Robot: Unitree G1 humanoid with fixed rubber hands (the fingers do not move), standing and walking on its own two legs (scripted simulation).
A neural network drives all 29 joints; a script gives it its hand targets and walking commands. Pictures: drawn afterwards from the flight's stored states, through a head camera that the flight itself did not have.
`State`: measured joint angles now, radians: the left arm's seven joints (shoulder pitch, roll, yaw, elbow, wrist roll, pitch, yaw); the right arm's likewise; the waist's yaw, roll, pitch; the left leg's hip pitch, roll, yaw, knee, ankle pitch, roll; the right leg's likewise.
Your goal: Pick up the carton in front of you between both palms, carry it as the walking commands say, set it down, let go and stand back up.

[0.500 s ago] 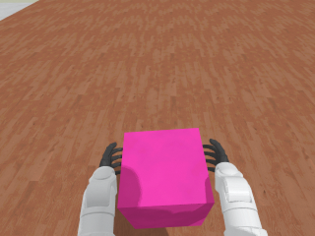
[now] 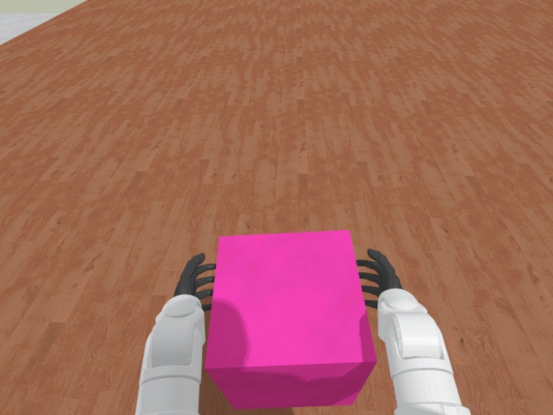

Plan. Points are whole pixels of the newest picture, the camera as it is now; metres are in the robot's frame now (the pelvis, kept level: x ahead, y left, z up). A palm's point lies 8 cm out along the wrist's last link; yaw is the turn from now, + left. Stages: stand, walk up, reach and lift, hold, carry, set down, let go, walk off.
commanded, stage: carry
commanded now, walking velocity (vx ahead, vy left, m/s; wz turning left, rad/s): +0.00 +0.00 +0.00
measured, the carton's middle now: (288, 324) +0.30 +0.00 -0.06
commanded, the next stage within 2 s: hold in 0.12 s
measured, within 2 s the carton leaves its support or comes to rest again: neither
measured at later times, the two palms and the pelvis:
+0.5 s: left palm (211, 293) +0.31 +0.12 +0.04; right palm (408, 317) +0.26 -0.17 +0.03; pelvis -0.02 +0.02 +0.01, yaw -11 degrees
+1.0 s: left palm (220, 336) +0.33 +0.13 -0.16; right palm (366, 335) +0.33 -0.16 -0.16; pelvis -0.06 +0.05 -0.08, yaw -13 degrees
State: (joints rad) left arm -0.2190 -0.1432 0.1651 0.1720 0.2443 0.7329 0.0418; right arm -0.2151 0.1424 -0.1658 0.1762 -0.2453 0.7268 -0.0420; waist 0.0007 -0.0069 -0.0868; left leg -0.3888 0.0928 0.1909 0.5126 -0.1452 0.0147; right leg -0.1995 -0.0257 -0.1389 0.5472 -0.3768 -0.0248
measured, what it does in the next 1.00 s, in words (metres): lowers itself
